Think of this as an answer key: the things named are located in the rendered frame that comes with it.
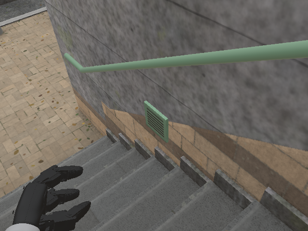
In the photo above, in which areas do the stairs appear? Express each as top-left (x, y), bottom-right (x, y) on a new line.
top-left (0, 137), bottom-right (293, 231)

